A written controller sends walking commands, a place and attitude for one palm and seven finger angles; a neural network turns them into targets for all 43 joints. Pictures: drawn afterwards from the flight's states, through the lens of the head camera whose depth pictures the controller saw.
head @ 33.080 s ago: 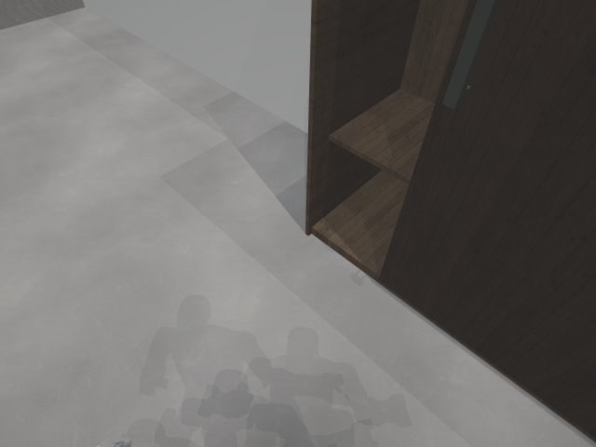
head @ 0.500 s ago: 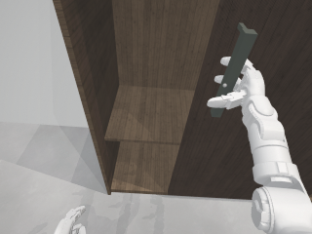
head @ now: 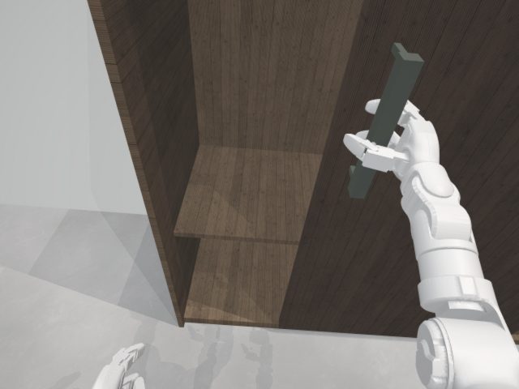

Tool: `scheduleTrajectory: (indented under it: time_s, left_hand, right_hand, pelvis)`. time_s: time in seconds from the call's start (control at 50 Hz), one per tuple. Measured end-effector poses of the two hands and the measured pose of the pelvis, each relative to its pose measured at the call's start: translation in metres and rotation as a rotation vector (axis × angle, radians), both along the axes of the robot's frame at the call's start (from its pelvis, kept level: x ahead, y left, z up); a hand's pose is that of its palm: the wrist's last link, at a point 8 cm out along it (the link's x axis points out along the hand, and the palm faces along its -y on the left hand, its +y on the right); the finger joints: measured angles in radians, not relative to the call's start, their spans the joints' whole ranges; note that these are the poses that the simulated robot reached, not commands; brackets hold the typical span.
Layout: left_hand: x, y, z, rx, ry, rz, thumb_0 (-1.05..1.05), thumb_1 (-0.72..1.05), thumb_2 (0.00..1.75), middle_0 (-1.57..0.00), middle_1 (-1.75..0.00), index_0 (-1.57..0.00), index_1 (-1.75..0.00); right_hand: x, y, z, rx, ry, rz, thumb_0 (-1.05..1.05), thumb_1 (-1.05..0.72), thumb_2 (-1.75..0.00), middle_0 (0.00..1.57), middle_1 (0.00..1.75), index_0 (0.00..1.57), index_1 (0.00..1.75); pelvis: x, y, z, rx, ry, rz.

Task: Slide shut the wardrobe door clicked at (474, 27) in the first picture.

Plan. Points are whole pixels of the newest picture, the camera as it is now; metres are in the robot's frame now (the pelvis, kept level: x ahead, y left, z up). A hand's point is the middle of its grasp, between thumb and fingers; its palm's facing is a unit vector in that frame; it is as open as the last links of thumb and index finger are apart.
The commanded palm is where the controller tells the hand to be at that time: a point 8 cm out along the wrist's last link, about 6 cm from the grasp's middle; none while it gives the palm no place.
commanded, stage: grip the handle and tug to test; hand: right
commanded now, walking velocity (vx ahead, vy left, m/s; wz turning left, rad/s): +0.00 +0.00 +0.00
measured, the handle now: (375, 128) +0.49 -0.13 +0.20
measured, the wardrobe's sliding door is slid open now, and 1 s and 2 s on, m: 0.36 0.36 0.36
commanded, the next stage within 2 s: tug the door sideways, standing still in 0.92 s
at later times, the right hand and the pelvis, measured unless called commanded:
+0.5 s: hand (371, 144) +0.43 -0.11 +0.21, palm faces -0.02 +1.00 +0.00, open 6.2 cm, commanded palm +0.40 -0.17 +0.21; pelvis +0.00 +0.01 +0.00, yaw +0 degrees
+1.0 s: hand (372, 145) +0.42 -0.11 +0.21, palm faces -0.05 +1.00 +0.00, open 6.2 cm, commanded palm +0.38 -0.17 +0.21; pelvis +0.02 +0.01 +0.00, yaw +2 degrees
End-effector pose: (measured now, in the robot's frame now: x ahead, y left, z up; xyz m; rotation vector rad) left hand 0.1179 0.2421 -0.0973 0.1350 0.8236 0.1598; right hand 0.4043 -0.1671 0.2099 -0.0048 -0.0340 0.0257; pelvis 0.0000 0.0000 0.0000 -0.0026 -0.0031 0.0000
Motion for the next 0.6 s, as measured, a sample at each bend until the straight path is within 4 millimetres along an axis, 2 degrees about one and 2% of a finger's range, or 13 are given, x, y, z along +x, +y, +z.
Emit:
scheduleTrajectory:
  time_s: [0.16, 0.6]
  left_hand:
    - [0.0049, 0.0001, 0.0020, 0.004, -0.003, 0.000, 0.01, 0.90, 0.90, -0.20, -0.30, -0.20, -0.30]
    - [0.0044, 0.0063, -0.0007, 0.004, 0.021, -0.005, 0.01, 0.90, 0.90, -0.20, -0.30, -0.20, -0.30]
  right_hand:
    - [0.0026, -0.0003, 0.0002, 0.006, 0.006, 0.004, 0.01, -0.63, -0.79, 0.39, 1.33, 0.37, 1.32]
    - [0.0023, 0.0012, 0.0006, 0.007, 0.014, -0.001, 0.01, -0.64, -0.80, 0.37, 1.36, 0.36, 1.35]
  pelvis:
    - [0.0015, 0.0005, 0.0003, -0.001, 0.002, 0.001]
    - [0.0015, 0.0078, 0.0001, -0.003, 0.006, -0.004]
